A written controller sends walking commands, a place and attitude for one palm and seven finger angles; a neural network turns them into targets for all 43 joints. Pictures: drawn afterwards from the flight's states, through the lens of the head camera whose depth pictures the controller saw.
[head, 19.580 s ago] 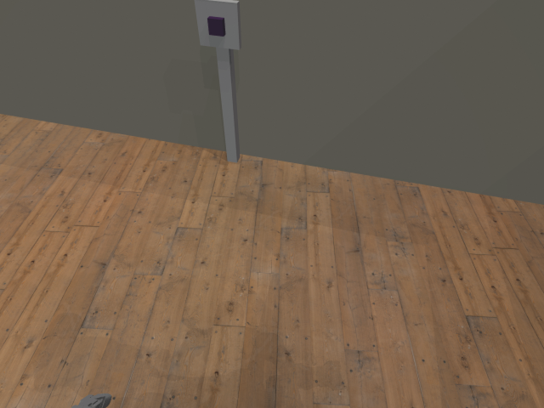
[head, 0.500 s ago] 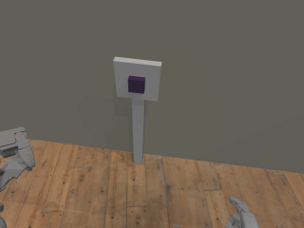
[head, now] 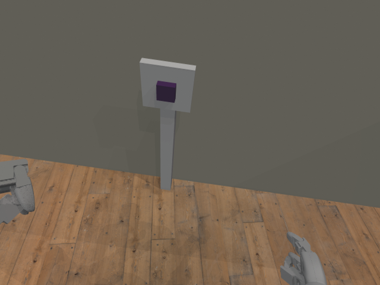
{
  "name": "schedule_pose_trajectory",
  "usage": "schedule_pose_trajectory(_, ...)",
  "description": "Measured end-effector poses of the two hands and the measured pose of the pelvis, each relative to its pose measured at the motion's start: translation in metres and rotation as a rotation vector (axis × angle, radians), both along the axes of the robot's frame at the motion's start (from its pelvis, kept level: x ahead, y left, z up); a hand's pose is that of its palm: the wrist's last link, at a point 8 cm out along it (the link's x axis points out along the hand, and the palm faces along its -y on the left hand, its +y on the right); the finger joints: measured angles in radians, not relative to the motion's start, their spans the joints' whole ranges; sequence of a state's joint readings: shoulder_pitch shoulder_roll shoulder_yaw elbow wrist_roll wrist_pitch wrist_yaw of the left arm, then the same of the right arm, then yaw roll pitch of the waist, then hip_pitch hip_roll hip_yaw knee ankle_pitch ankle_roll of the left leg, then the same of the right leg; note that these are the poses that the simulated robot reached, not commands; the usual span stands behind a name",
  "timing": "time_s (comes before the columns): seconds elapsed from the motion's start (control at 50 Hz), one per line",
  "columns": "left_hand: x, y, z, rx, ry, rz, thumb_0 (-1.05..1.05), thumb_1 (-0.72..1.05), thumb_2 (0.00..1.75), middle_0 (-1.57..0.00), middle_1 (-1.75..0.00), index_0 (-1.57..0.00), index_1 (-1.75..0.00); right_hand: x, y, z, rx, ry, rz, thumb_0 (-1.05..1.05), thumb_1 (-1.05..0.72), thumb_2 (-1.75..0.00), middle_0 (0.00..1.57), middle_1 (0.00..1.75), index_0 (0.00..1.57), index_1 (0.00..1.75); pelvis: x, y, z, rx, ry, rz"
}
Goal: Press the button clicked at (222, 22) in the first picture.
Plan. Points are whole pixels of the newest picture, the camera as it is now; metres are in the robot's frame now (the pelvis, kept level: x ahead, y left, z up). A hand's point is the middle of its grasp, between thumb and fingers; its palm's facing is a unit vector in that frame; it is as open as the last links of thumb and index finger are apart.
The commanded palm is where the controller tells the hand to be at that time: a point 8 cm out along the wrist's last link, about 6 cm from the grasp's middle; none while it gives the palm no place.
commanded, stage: step back with the hand held close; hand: left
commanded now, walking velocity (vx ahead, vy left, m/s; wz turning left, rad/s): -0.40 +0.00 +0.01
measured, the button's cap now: (166, 91) +0.71 +0.12 -0.02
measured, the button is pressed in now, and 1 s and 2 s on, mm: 0 0 0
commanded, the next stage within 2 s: stop stepping back and stand still in 0.20 s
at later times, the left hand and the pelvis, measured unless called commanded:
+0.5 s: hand out of the picture +0.04 +0.24 +0.17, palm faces +0.41 -0.82 -0.41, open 3.1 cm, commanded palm -0.03 +0.28 +0.18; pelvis -0.15 -0.01 -0.01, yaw +1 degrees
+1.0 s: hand out of the picture -0.04 +0.20 +0.16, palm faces +0.40 -0.82 -0.41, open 3.1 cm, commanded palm -0.10 +0.25 +0.18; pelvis -0.22 -0.03 +0.01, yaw +1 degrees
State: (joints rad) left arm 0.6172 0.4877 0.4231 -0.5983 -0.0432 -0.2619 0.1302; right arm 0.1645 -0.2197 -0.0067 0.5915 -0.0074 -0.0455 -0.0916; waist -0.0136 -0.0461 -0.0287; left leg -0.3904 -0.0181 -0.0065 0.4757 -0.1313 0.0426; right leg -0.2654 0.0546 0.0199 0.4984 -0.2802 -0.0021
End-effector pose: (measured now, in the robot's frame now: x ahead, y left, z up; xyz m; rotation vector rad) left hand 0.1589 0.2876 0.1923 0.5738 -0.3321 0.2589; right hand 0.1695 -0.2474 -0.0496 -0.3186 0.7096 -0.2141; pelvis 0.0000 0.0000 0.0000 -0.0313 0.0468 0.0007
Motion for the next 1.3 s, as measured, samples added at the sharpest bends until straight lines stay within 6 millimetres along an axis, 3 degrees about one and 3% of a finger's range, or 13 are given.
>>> schedule_pose_trajectory(0.08, -0.022, 0.007, -0.010, -0.047, 0.051, 0.030, 0.01, 0.89, 0.89, -1.30, -1.50, -1.30, -1.49, -0.016, 0.012, 0.006, 0.014, -0.047, 0.045, 0.01, -0.91, -0.90, 0.20, 0.30, 0.21, 0.30, -0.029, 0.004, 0.003, -0.014, -0.007, -0.006)
schedule_pose_trajectory(0.18, -0.064, -0.008, -0.021, -0.101, 0.098, 0.020, 0.01, 0.89, 0.89, -1.30, -1.50, -1.30, -1.49, -0.049, 0.024, 0.002, 0.056, -0.071, 0.079, 0.01, -0.90, -0.90, 0.21, 0.30, 0.21, 0.30, -0.063, -0.001, 0.000, -0.017, -0.008, -0.022)
schedule_pose_trajectory(0.28, -0.108, -0.025, -0.013, -0.062, 0.027, 0.013, 0.01, 0.89, 0.89, -1.31, -1.50, -1.30, -1.49, -0.087, 0.024, -0.016, 0.084, -0.055, 0.116, 0.01, -0.90, -0.90, 0.21, 0.30, 0.21, 0.30, -0.106, -0.015, -0.012, 0.009, 0.017, -0.010)
schedule_pose_trajectory(0.36, -0.136, -0.027, 0.003, -0.038, -0.031, 0.030, 0.01, 0.88, 0.89, -1.31, -1.50, -1.30, -1.49, -0.130, 0.017, -0.025, 0.091, 0.045, 0.096, 0.01, -0.90, -0.90, 0.21, 0.30, 0.21, 0.30, -0.127, -0.017, -0.004, 0.024, 0.016, -0.020)
schedule_pose_trajectory(0.44, -0.153, -0.018, 0.005, -0.048, -0.047, 0.071, 0.01, 0.88, 0.89, -1.31, -1.50, -1.31, -1.49, -0.170, 0.007, -0.022, 0.071, 0.072, 0.034, 0.01, -0.90, -0.90, 0.21, 0.30, 0.21, 0.31, -0.138, -0.015, 0.000, 0.037, 0.022, -0.015)
schedule_pose_trajectory(0.58, -0.174, -0.009, -0.024, -0.097, 0.067, 0.079, 0.01, 0.89, 0.89, -1.31, -1.50, -1.30, -1.49, -0.219, -0.003, -0.022, 0.053, 0.029, -0.036, 0.02, -0.90, -0.90, 0.21, 0.30, 0.21, 0.30, -0.175, -0.006, -0.004, 0.046, -0.027, -0.014)
schedule_pose_trajectory(0.7, -0.206, -0.035, -0.001, -0.038, 0.015, 0.022, 0.02, 0.89, 0.89, -1.31, -1.50, -1.30, -1.49, -0.249, -0.002, -0.020, 0.096, -0.020, -0.020, 0.01, -0.90, -0.90, 0.21, 0.30, 0.21, 0.30, -0.199, -0.018, 0.000, 0.044, -0.048, -0.017)
schedule_pose_trajectory(0.76, -0.221, -0.044, 0.007, 0.004, -0.016, 0.034, 0.01, 0.89, 0.89, -1.31, -1.50, -1.30, -1.49, -0.257, -0.008, -0.028, 0.116, -0.010, -0.013, 0.01, -0.90, -0.90, 0.21, 0.30, 0.21, 0.30, -0.210, -0.027, -0.003, 0.037, -0.042, -0.014)
schedule_pose_trajectory(0.86, -0.238, -0.042, 0.002, -0.032, -0.009, 0.094, 0.01, 0.88, 0.89, -1.31, -1.50, -1.31, -1.49, -0.271, -0.025, -0.035, 0.109, 0.065, -0.004, 0.01, -0.90, -0.90, 0.21, 0.30, 0.21, 0.30, -0.222, -0.035, 0.000, 0.061, -0.051, -0.014)
schedule_pose_trajectory(1.04, -0.238, -0.047, -0.013, -0.114, 0.041, 0.100, 0.01, 0.89, 0.89, -1.31, -1.50, -1.31, -1.49, -0.271, -0.042, -0.024, 0.035, 0.056, -0.021, 0.02, -0.90, -0.90, 0.21, 0.30, 0.21, 0.30, -0.221, -0.031, 0.005, 0.071, -0.042, 0.011)
schedule_pose_trajectory(1.12, -0.232, -0.039, -0.004, -0.068, -0.003, 0.071, 0.01, 0.88, 0.89, -1.31, -1.50, -1.31, -1.49, -0.257, -0.035, -0.026, 0.014, 0.016, -0.020, 0.02, -0.90, -0.90, 0.20, 0.30, 0.21, 0.30, -0.216, -0.020, -0.003, 0.039, -0.042, 0.014)
schedule_pose_trajectory(1.2, -0.224, -0.024, 0.002, -0.016, -0.013, 0.081, 0.01, 0.88, 0.89, -1.31, -1.50, -1.31, -1.49, -0.242, -0.015, -0.027, 0.067, -0.017, -0.020, 0.01, -0.91, -0.90, 0.20, 0.30, 0.20, 0.30, -0.213, -0.014, -0.005, 0.047, -0.053, -0.001)
schedule_pose_trajectory(1.3, -0.217, -0.014, -0.005, -0.029, 0.033, 0.096, 0.01, 0.89, 0.89, -1.31, -1.50, -1.30, -1.49, -0.229, 0.013, -0.029, 0.139, -0.041, 0.009, 0.01, -0.91, -0.90, 0.20, 0.30, 0.21, 0.30, -0.210, -0.006, -0.005, 0.034, -0.049, -0.006)
